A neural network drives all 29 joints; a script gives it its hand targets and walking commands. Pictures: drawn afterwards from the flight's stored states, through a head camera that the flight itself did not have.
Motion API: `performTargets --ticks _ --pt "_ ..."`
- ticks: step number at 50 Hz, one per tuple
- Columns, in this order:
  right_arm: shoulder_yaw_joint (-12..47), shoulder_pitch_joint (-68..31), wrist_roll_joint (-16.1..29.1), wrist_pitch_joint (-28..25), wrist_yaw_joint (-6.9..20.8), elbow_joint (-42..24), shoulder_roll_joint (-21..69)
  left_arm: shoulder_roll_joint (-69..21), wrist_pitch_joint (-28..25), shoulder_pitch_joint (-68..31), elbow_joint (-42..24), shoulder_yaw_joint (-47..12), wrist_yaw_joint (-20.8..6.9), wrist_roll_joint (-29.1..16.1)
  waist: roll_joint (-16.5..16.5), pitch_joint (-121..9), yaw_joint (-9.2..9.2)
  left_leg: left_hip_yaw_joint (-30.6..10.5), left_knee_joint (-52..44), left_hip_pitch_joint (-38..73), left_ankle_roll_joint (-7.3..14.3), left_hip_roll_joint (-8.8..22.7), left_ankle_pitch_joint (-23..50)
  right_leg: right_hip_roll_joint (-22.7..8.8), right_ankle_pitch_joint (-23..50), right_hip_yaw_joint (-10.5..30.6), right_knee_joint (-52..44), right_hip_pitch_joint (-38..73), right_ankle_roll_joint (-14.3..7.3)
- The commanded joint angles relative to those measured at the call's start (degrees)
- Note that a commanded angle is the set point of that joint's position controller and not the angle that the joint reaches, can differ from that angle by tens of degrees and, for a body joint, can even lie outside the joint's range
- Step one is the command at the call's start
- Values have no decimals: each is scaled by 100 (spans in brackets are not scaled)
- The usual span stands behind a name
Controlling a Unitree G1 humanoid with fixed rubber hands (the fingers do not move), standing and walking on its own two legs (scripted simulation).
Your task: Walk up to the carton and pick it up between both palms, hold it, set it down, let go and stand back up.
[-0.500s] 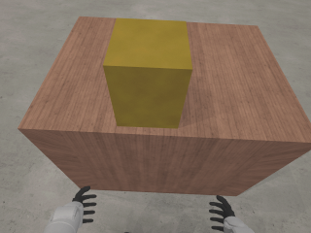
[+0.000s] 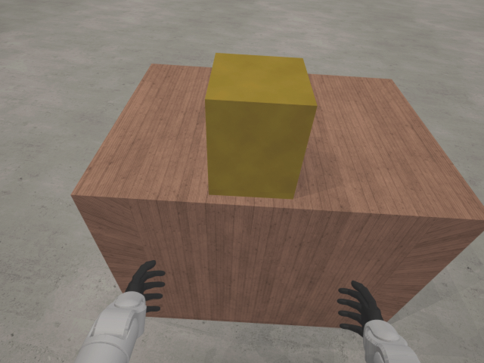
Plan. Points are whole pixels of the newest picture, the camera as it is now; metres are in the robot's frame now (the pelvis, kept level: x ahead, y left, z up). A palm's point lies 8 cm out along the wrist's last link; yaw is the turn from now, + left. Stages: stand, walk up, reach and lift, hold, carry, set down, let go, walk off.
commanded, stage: reach and lift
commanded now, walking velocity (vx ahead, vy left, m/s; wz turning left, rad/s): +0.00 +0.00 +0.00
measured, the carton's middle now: (255, 127) +0.59 +0.00 +0.09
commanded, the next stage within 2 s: none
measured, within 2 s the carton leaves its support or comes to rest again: neither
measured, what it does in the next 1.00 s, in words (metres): stands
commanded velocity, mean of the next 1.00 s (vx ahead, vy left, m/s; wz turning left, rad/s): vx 0.00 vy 0.00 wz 0.00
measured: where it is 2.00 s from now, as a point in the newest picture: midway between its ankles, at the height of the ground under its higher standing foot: outside the picture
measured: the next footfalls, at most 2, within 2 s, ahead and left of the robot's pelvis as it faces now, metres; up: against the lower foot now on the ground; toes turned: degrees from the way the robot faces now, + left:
none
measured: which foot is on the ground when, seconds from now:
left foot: down 0.00-1.00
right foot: down 0.00-1.00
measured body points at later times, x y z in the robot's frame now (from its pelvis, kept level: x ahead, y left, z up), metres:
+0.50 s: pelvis -0.04 +0.04 -0.01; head -0.06 +0.05 +0.44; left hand +0.29 +0.19 -0.02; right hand +0.27 -0.20 -0.01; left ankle +0.04 +0.10 -0.72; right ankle +0.03 -0.11 -0.72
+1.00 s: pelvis -0.02 +0.01 -0.02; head -0.02 +0.01 +0.43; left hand +0.38 +0.17 +0.03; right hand +0.37 -0.19 +0.03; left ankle +0.04 +0.10 -0.72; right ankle +0.03 -0.11 -0.72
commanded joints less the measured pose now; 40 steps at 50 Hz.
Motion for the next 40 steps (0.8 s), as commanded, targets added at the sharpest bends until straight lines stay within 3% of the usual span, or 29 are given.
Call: performTargets --ticks 1,2,3,5,6,7,9,10,11,12,13,14,15,16,18,19,20,21,22,23,25,27,31,32,35,36,37,39,40 --pt "-391 -1624 -90 -209 272 -485 -930 -309 -499 -1267 137 -62 441 54 858 -600 9 -875 -2602 -3028 143 787 -3934 850 599 -391 806 2838 192" --pt "-333 -1599 -69 -128 290 -303 -850 -211 -495 -1412 265 -119 437 31 370 -435 -121 -676 -2194 -2669 130 604 -3410 746 140 -325 474 2319 134" --pt "-347 -1822 -111 -66 337 -172 -789 -70 -466 -1750 315 -95 469 104 178 -450 -153 -443 -1705 -2112 89 430 -2835 551 -390 -161 92 1543 30" --pt "-237 -2297 -35 58 444 9 -523 208 -440 -2616 -137 -259 535 -85 198 -630 -207 -174 -1008 -1078 -46 237 -1308 97 -940 177 -574 309 -186" --pt "-240 -2525 -91 208 478 338 -395 225 -312 -2894 -48 -353 559 -235 230 -812 -307 -229 -731 -548 -134 221 -620 -77 -890 245 -762 -331 -285" --pt "-174 -2544 -101 237 439 241 -344 437 -273 -3214 -226 -287 510 -369 -217 -1217 -401 -267 -339 291 -195 31 -351 -229 -1128 364 -866 -1002 -294" --pt "-176 -2512 45 204 227 152 -193 883 -213 -3240 -502 -96 323 -88 -1226 -1659 -688 -473 1414 3063 -451 -484 693 -1125 -3697 1581 -2208 -3730 -529" --pt "-249 -3057 143 179 98 -62 -351 993 -43 -3434 -744 -53 265 0 -1096 -1651 -776 -553 1828 3859 -589 -472 1207 -1393 -3928 1751 -2654 -4698 -623" --pt "-287 -3515 292 187 -37 -231 -414 1075 145 -3675 -875 -3 250 31 -926 -1598 -688 -575 1887 3631 -626 -523 1185 -1371 -3783 1697 -2626 -4861 -634" --pt "-180 -3774 345 270 -69 -394 -558 837 282 -3526 -867 -77 292 -30 -371 -1431 -465 -521 1339 2934 -572 -431 801 -1092 -3054 1337 -2177 -4136 -617" --pt "-70 -3983 346 378 -40 -295 -683 560 368 -3287 -557 -147 351 -121 94 -1235 -125 -514 570 1420 -455 -283 -203 -509 -2101 725 -1304 -2571 -514" --pt "103 -3642 496 373 0 -236 -844 186 279 -2885 -151 -190 409 -333 598 -1029 156 -696 -438 -138 -334 49 -1726 42 -897 274 -348 -634 -353" --pt "113 -3502 511 208 55 -383 -1025 -280 51 -2605 58 -134 511 -469 983 -1136 271 -1146 -1313 -1642 -288 511 -2731 463 476 -27 566 1432 -206" --pt "23 -3250 410 50 127 -12 -1043 -346 -264 -2465 607 -212 577 -413 1056 -1283 217 -1124 -1654 -2394 -180 607 -2557 581 980 -86 712 2455 -146" --pt "-127 -3324 313 -204 176 489 -1235 -167 -640 -2516 1218 -95 469 -302 526 -1410 63 -972 -1709 -1793 -190 465 -2297 588 315 -99 266 2022 -138" --pt "-308 -3413 168 -269 255 844 -1417 -59 -735 -2530 1213 -148 480 -189 358 -1391 -46 -972 -1638 -1369 -215 361 -2152 589 157 -42 63 1548 -177" --pt "-439 -3629 68 -424 356 654 -1507 49 -911 -2911 685 -136 508 -166 206 -1459 -76 -988 -1465 -1010 -220 311 -2153 526 21 -2 93 1085 -214" --pt "-559 -4094 45 -558 451 639 -1526 60 -1091 -3499 476 -167 603 -185 231 -1346 -111 -898 -1388 -953 -255 286 -2342 487 -131 73 96 749 -245" --pt "-556 -4312 39 -687 550 213 -1486 -50 -1296 -3800 283 -221 710 -329 163 -1564 -160 -872 -1344 -1028 -258 259 -2404 477 -30 105 172 735 -219" --pt "-652 -4514 4 -752 677 188 -1435 -147 -1473 -4067 310 -357 818 -487 186 -1600 -214 -912 -1355 -1253 -165 267 -2600 564 2 110 323 790 -189" --pt "-541 -4652 64 -986 779 -103 -1171 -138 -1984 -4441 418 -436 913 -719 98 -2197 -228 -808 -1190 -1664 -39 222 -2254 416 -11 168 341 1102 -117" --pt "-622 -4280 -26 -975 874 967 -1094 -69 -2096 -4404 962 -589 916 -751 312 -2399 -348 -984 -992 -1462 -82 215 -2483 454 -199 40 458 648 -84" --pt "-410 -4778 112 -1137 835 871 -992 200 -2354 -4652 1324 -369 941 -757 343 -2491 -154 -849 -706 -1546 -118 89 -1827 347 -553 78 303 190 -88" --pt "-384 -4866 113 -1181 831 1072 -965 141 -2411 -4742 1329 -455 946 -772 367 -2534 -148 -945 -691 -1514 -107 184 -2009 315 -731 39 353 36 -91" --pt "-223 -5030 119 -1322 721 1253 -925 185 -2523 -4483 2137 -323 851 -714 238 -2338 -57 -743 -334 -1478 -159 10 -1471 235 -906 78 218 -214 -116" --pt "-114 -4940 111 -1325 629 1555 -804 160 -2526 -4358 2552 -395 737 -785 10 -2133 -119 -743 -260 -1518 -123 5 -1370 166 -939 104 133 -306 -85" --pt "-216 -5202 6 -1366 550 1903 -930 238 -2542 -4539 2898 -347 623 -743 98 -1838 -165 -734 -149 -1501 -151 -65 -1545 192 -1261 90 99 -584 -87" --pt "-359 -5903 -31 -1515 446 1442 -1032 405 -2718 -5248 2446 -482 625 -906 71 -2116 -231 -640 173 -1245 -172 -90 -1273 70 -1373 187 72 -918 -138" --pt "-398 -5764 -5 -1636 428 1197 -1006 328 -2884 -5179 2166 -516 666 -980 167 -2368 -268 -654 190 -1241 -213 -97 -933 77 -1108 197 144 -832 -147"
